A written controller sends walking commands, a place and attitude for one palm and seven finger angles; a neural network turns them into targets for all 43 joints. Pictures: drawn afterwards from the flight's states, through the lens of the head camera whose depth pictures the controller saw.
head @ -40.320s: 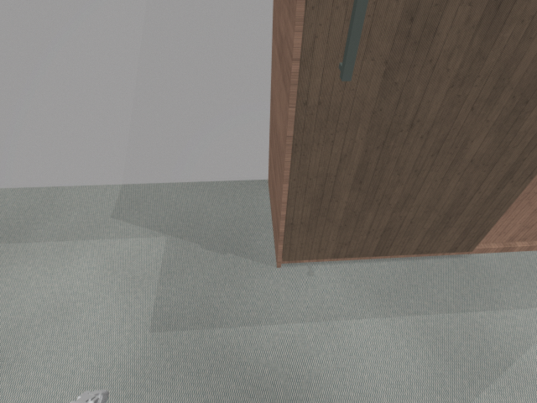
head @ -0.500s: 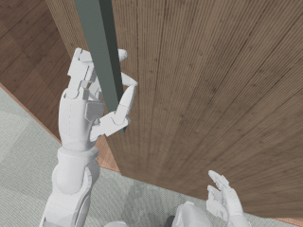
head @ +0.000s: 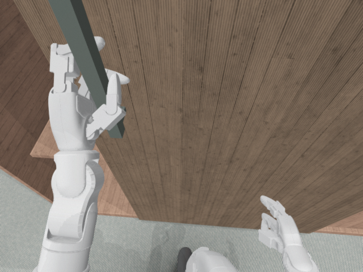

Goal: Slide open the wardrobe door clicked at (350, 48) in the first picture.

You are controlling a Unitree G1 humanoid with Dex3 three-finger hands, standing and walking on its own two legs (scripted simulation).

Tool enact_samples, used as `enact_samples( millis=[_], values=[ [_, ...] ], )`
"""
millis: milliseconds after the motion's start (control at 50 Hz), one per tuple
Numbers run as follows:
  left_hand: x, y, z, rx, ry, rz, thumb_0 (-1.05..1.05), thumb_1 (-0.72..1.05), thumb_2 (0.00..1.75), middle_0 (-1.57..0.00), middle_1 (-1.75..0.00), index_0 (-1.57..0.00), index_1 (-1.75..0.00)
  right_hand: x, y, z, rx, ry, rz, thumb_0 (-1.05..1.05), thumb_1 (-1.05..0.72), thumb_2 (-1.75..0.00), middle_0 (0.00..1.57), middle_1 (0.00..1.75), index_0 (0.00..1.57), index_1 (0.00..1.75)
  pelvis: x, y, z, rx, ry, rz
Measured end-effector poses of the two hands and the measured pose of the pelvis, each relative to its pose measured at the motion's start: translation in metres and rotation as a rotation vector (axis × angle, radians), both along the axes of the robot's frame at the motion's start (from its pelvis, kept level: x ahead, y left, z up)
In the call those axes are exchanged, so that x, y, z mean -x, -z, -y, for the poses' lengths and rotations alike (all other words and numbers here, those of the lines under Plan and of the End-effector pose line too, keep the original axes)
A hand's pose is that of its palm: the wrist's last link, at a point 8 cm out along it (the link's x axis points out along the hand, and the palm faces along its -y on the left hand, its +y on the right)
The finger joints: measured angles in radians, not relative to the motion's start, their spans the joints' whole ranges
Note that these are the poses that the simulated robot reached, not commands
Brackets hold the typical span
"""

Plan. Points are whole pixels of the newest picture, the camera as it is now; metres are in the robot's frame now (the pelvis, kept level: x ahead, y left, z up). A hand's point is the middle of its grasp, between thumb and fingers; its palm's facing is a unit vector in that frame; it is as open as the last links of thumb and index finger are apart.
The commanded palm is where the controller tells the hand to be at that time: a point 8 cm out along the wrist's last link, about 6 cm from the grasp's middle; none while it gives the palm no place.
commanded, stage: step sideways, sliding the door along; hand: left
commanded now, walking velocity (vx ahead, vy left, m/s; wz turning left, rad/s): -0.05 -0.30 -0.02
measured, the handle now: (100, 68) +0.36 +0.13 +0.27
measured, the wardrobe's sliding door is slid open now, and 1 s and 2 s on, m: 0.36 0.54 0.54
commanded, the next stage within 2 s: stop walking and hold the door there in 1.10 s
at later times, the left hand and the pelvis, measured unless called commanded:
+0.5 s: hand (194, 108) +0.31 +0.00 +0.24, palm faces +0.17 -0.99 -0.02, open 6.7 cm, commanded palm +0.29 +0.00 +0.22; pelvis -0.05 -0.14 +0.00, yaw +0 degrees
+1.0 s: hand (252, 108) +0.31 -0.08 +0.24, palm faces +0.37 -0.93 -0.07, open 6.6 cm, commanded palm +0.28 -0.11 +0.22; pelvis -0.06 -0.28 +0.01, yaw +3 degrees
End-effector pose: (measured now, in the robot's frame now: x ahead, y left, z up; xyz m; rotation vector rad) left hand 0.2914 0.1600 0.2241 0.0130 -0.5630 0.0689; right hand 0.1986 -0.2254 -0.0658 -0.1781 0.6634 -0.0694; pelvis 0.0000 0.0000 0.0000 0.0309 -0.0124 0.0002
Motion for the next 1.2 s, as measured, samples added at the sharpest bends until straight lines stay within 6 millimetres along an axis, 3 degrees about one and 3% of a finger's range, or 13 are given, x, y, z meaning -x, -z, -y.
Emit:
enact_samples(
  millis=[120, 220, 320, 420, 500, 660, 760, 840, 920, 1040, 1200],
  values=[
    [0.001, -0.005, 0.022, -0.037, 0.045, -0.045, 0.00, 0.72, 0.80, -0.46, -1.40, -0.08, -1.28, 0.048, 0.008, 0.029, 0.013, 0.050, -0.150, 0.01, -0.91, -0.90, 0.20, 0.30, 0.20, 0.30, 0.003, -0.013, 0.025, 0.076, 0.033, 0.022],
    [0.001, -0.004, 0.046, -0.011, 0.000, -0.032, 0.01, 0.73, 0.83, -0.48, -1.40, -0.09, -1.29, 0.065, 0.014, 0.055, -0.026, 0.037, -0.216, 0.02, -0.90, -0.90, 0.20, 0.30, 0.20, 0.30, 0.009, -0.015, 0.065, 0.113, 0.088, 0.015],
    [0.003, -0.001, 0.071, -0.036, -0.132, 0.010, -0.03, 0.72, 0.84, -0.53, -1.41, -0.08, -1.23, 0.059, 0.031, 0.095, -0.074, -0.003, -0.168, 0.02, -0.90, -0.90, 0.20, 0.30, 0.20, 0.30, 0.024, 0.000, 0.119, 0.100, 0.067, 0.024],
    [0.006, -0.004, 0.095, -0.040, -0.167, -0.055, -0.04, 0.72, 0.84, -0.51, -1.40, -0.16, -1.25, 0.048, 0.029, 0.133, -0.011, 0.012, -0.139, 0.02, -0.90, -0.90, 0.20, 0.30, 0.20, 0.30, 0.041, -0.009, 0.131, 0.045, 0.030, -0.008],
    [0.006, -0.003, 0.111, -0.018, -0.098, -0.045, -0.03, 0.72, 0.82, -0.48, -1.40, -0.17, -1.25, 0.042, 0.020, 0.149, 0.046, 0.025, -0.094, 0.02, -0.91, -0.90, 0.20, 0.30, 0.20, 0.30, 0.050, -0.003, 0.135, 0.066, -0.003, -0.011],
    [0.008, -0.004, 0.148, 0.000, -0.049, -0.065, -0.01, 0.74, 0.81, -0.44, -1.40, -0.18, -1.25, 0.053, -0.004, 0.165, 0.018, -0.076, -0.121, 0.01, -0.91, -0.90, 0.20, 0.30, 0.20, 0.30, 0.061, -0.015, 0.184, 0.098, 0.015, 0.014],
    [0.009, -0.005, 0.173, -0.006, -0.078, -0.077, -0.01, 0.72, 0.82, -0.46, -1.41, -0.18, -1.28, 0.056, 0.004, 0.185, -0.023, -0.116, -0.129, 0.01, -0.90, -0.90, 0.20, 0.30, 0.20, 0.30, 0.065, -0.013, 0.221, 0.106, 0.021, 0.018],
    [0.012, -0.006, 0.194, -0.036, -0.168, -0.069, -0.03, 0.71, 0.83, -0.47, -1.40, -0.16, -1.28, 0.052, 0.024, 0.210, -0.077, -0.140, -0.113, 0.01, -0.90, -0.90, 0.20, 0.30, 0.20, 0.30, 0.064, 0.003, 0.262, 0.081, 0.007, 0.020],
    [0.014, -0.007, 0.198, -0.058, -0.289, -0.102, -0.05, 0.70, 0.83, -0.52, -1.43, -0.17, -1.27, 0.050, 0.040, 0.243, -0.074, -0.105, -0.141, 0.01, -0.90, -0.90, 0.21, 0.30, 0.20, 0.30, 0.066, 0.004, 0.280, 0.066, -0.035, 0.016],
    [0.015, -0.008, 0.199, -0.049, -0.304, -0.110, -0.05, 0.71, 0.82, -0.49, -1.42, -0.18, -1.27, 0.057, 0.034, 0.281, 0.043, -0.057, -0.203, 0.02, -0.91, -0.90, 0.20, 0.30, 0.20, 0.30, 0.061, -0.004, 0.283, 0.058, -0.061, -0.011],
    [0.014, -0.006, 0.198, -0.024, -0.294, -0.100, -0.05, 0.70, 0.81, -0.49, -1.41, -0.21, -1.21, 0.057, 0.002, 0.295, 0.048, -0.110, -0.204, 0.02, -0.91, -0.90, 0.20, 0.30, 0.19, 0.30, 0.057, -0.017, 0.313, 0.117, -0.038, 0.037]
  ],
)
